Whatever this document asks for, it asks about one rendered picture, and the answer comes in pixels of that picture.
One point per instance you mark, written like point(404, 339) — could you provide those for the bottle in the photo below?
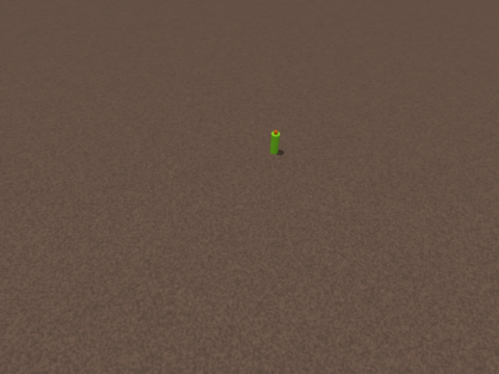
point(275, 136)

